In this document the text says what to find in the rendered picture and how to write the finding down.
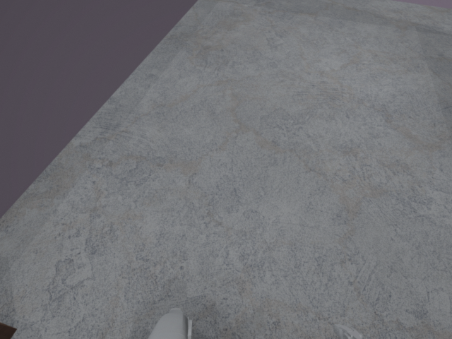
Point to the robot right hand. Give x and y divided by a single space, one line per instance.
344 332

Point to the cupboard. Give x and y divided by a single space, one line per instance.
6 332

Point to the left robot thigh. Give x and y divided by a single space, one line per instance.
173 325

